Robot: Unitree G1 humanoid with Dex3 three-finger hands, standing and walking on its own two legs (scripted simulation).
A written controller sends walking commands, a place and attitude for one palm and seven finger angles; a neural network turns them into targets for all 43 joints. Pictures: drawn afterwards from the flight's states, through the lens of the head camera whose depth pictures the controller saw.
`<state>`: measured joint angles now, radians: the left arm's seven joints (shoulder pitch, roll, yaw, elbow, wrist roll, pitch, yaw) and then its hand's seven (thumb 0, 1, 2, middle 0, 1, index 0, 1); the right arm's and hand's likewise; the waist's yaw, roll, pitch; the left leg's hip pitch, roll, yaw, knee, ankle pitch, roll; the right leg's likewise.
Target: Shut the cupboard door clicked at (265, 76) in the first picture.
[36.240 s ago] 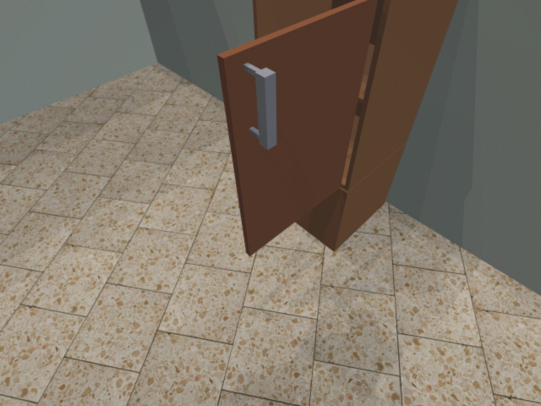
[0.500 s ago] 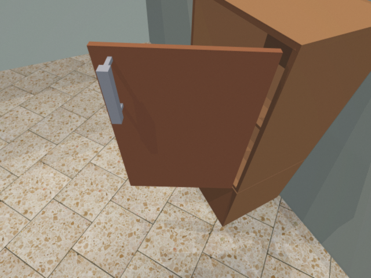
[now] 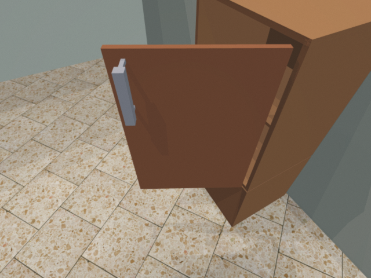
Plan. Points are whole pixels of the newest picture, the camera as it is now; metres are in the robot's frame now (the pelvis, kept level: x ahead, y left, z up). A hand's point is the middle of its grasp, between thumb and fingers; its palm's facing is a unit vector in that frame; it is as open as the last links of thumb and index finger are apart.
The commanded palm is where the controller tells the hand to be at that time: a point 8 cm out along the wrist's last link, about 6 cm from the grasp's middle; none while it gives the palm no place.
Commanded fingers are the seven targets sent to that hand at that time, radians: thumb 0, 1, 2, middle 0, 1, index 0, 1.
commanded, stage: look again from close up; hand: left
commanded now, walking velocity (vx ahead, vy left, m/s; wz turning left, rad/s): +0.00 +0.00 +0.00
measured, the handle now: (126, 93) +0.48 +0.17 +0.16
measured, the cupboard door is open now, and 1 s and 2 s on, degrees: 62 62 62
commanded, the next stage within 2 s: raise the hand and make a fist in 0.10 s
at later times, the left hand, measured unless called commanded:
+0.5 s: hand (100, 250) +0.18 +0.18 +0.00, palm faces +0.10 -0.99 -0.06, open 6.7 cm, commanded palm +0.11 +0.24 -0.02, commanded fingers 0.00 0.90 0.90 -0.47 -0.60 -0.47 -0.60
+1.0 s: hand (88, 250) +0.16 +0.19 +0.05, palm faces +0.07 -1.00 -0.05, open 4.3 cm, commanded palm +0.12 +0.23 +0.05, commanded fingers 0.00 0.90 0.90 -0.93 -1.10 -0.93 -1.10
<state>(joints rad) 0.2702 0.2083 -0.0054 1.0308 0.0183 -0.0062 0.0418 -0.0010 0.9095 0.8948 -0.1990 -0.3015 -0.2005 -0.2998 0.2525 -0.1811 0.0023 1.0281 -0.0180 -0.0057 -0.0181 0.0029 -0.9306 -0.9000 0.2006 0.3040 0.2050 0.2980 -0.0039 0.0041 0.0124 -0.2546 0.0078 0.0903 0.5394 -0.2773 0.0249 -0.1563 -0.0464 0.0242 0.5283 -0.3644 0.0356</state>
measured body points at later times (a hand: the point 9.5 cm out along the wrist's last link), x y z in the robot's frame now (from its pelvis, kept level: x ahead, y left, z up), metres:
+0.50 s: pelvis -0.04 -0.03 -0.05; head -0.01 -0.02 +0.39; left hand +0.16 +0.23 +0.01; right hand +0.16 -0.28 -0.11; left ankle +0.01 +0.10 -0.73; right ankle -0.05 -0.14 -0.73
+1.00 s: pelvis -0.04 -0.03 -0.04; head -0.02 -0.04 +0.41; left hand +0.15 +0.24 +0.05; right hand +0.12 -0.25 -0.13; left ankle +0.01 +0.10 -0.73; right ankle -0.05 -0.14 -0.73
